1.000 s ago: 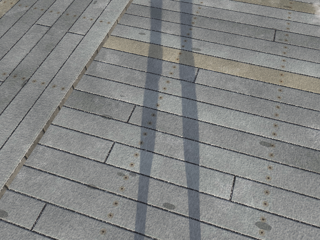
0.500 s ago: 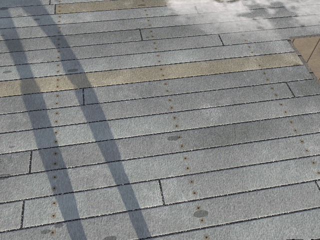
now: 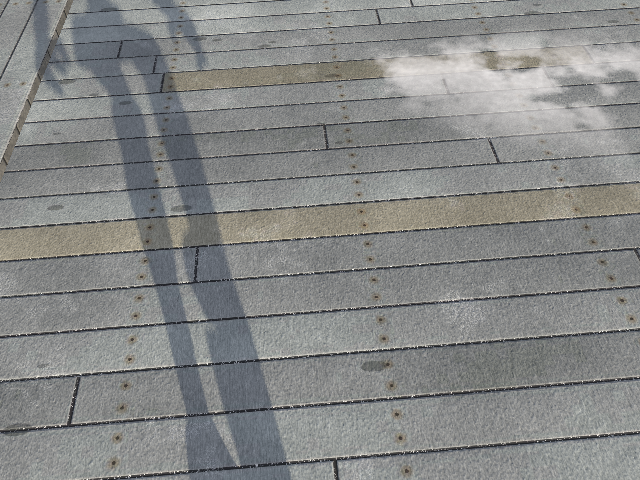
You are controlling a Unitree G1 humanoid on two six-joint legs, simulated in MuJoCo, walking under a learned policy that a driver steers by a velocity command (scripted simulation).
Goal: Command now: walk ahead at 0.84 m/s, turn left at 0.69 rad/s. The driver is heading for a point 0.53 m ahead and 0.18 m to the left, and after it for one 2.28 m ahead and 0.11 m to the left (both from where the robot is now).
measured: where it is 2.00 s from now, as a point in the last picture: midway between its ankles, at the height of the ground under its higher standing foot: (309, 396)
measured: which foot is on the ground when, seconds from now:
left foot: up 0.00-0.14, down 0.16-0.60, up 0.62-1.00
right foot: down 0.00-0.14, up 0.16-0.58, down 0.60-1.00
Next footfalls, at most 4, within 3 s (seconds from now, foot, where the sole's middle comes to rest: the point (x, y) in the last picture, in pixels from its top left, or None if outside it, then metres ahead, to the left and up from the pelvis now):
0.16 left None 0.30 0.08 -0.76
0.60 right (335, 372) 0.75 0.05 -0.76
1.08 left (250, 355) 0.79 0.25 -0.76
1.56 right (365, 391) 0.71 -0.02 -0.76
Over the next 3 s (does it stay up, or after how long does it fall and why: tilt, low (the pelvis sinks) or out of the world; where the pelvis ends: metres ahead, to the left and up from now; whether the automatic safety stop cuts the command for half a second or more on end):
stays up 0.75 0.17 0.02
